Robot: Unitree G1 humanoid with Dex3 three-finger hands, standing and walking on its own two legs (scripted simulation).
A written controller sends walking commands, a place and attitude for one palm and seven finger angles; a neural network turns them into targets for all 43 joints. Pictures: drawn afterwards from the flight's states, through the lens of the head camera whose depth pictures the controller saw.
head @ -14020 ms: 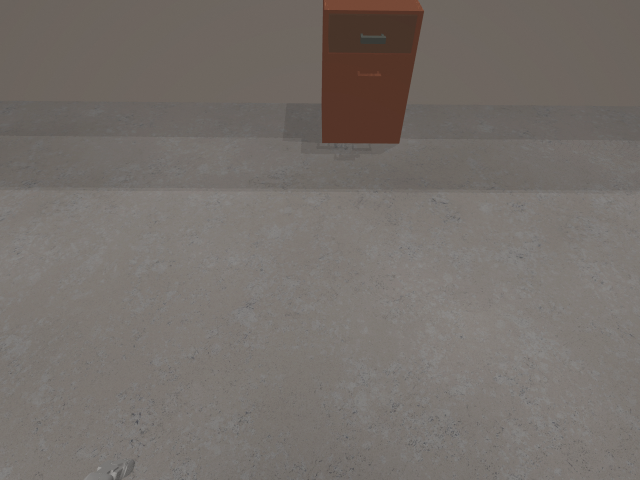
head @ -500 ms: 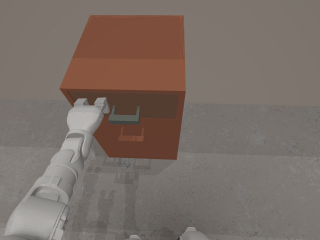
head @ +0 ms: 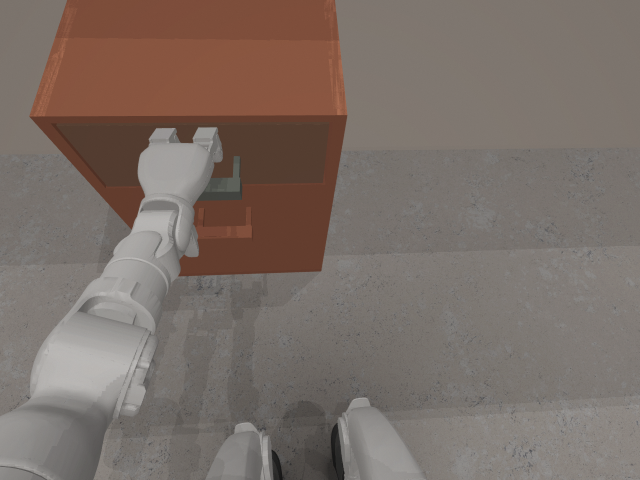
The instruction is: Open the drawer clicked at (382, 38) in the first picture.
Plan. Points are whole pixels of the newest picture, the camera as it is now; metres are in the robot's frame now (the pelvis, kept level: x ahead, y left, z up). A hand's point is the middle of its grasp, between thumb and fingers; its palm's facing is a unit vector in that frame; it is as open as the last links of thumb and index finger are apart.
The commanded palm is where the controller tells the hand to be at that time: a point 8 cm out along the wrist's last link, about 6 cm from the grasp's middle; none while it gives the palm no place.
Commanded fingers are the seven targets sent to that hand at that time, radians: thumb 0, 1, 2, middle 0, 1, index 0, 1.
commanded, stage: move the hooked fingers above the handle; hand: left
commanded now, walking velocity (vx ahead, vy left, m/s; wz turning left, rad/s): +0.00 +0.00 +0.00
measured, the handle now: (206, 176) +0.57 +0.12 -0.10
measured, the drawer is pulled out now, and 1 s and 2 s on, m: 0.00 0.00 0.00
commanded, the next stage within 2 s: none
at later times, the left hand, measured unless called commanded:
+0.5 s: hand (188, 196) +0.50 +0.13 -0.04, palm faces -0.18 -0.04 -0.98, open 13.8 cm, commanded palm +0.51 +0.13 +0.01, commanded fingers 0.00 -0.50 0.30 -0.30 -1.20 -0.30 -1.20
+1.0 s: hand (165, 197) +0.50 +0.16 -0.05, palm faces -0.26 +0.03 -0.97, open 13.8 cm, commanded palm +0.51 +0.14 +0.00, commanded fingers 0.00 -0.50 0.30 -0.30 -1.20 -0.30 -1.20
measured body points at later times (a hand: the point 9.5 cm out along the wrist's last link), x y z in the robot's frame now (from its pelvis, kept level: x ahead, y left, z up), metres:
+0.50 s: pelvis -0.01 +0.00 -0.01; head +0.15 +0.00 +0.42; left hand +0.50 +0.13 +0.01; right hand +0.00 -0.27 -0.13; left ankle -0.01 +0.09 -0.65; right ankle +0.03 -0.11 -0.65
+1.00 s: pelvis -0.02 -0.01 -0.01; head +0.14 -0.02 +0.40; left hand +0.51 +0.16 +0.01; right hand -0.01 -0.26 -0.14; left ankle -0.01 +0.09 -0.65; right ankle +0.03 -0.11 -0.65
